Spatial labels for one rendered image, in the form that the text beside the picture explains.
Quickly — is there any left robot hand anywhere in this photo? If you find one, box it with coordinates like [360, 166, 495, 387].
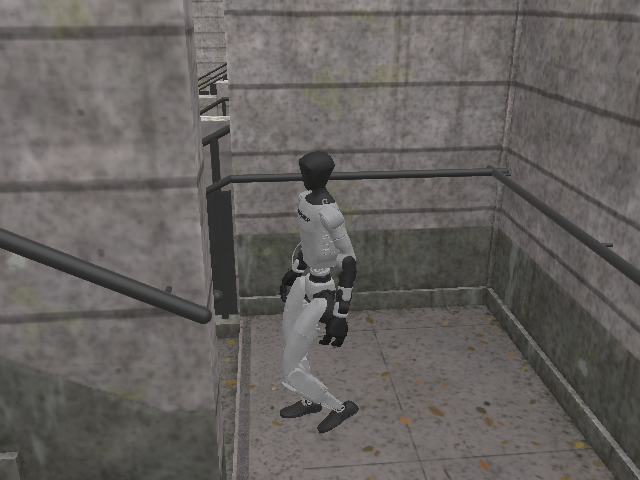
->
[319, 316, 348, 347]

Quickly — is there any robot head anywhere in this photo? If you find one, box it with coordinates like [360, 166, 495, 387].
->
[299, 151, 335, 205]

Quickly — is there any right robot forearm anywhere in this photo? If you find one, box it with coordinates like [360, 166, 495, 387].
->
[292, 248, 307, 273]

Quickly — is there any left robot upper arm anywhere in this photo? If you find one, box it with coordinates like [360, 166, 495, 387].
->
[319, 205, 356, 269]

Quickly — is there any right robot upper arm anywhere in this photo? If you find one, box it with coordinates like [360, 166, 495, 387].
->
[298, 190, 312, 203]

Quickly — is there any left robot shin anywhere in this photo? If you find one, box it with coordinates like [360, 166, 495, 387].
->
[282, 368, 345, 413]

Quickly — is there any right robot hand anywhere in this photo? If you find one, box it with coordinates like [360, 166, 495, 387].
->
[279, 269, 302, 302]

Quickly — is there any left robot forearm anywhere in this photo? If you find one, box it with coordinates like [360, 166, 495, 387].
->
[333, 256, 357, 318]

